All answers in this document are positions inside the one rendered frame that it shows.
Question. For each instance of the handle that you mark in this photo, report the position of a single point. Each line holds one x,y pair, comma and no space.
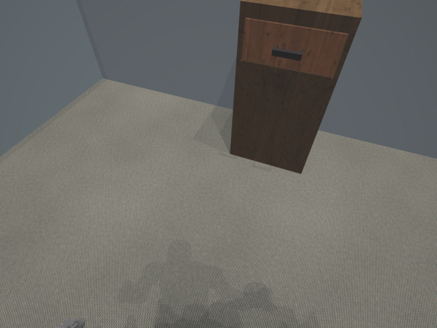
284,53

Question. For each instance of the drawer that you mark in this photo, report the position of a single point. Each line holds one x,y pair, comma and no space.
321,48

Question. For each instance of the cabinet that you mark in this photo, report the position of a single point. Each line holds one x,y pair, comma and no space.
277,111

